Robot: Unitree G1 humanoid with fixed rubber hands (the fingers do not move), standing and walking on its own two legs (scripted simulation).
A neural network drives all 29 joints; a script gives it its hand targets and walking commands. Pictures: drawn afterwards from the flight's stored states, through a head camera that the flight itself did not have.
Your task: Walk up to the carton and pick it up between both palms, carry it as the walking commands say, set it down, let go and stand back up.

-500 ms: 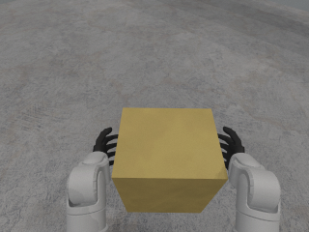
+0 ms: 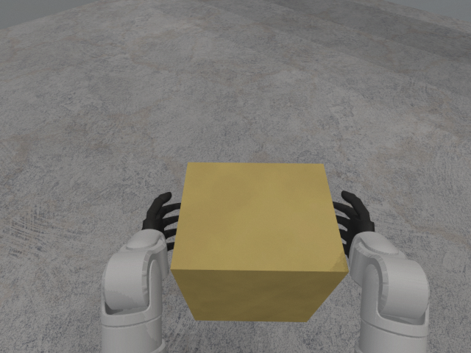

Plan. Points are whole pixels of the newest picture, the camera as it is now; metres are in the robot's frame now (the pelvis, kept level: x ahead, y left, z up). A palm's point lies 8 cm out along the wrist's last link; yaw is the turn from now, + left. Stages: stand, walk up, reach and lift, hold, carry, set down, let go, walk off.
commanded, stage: carry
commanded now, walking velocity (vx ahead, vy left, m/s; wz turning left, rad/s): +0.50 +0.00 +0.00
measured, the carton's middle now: (252, 249) +0.30 +0.00 +0.01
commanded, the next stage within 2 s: none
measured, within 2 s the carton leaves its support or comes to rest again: neither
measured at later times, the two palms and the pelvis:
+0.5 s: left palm (193, 115) +0.58 +0.13 +0.08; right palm (332, 114) +0.58 -0.17 +0.09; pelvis +0.31 -0.02 +0.01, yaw +0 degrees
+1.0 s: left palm (192, 46) +0.89 +0.17 +0.09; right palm (298, 40) +0.89 -0.13 +0.11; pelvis +0.61 +0.02 +0.02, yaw +0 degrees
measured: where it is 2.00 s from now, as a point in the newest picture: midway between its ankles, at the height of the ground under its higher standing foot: (243, 166)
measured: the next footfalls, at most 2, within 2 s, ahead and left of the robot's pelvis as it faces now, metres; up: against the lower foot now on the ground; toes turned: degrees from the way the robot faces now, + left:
right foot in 0.38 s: +0.35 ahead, -0.13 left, +0.00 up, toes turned -7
left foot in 0.72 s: +0.55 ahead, +0.12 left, +0.00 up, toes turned +9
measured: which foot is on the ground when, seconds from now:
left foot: down 0.00-0.38, up 0.40-0.70, down 0.72-1.00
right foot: down 0.00-0.04, up 0.06-0.36, down 0.38-0.76, up 0.78-1.00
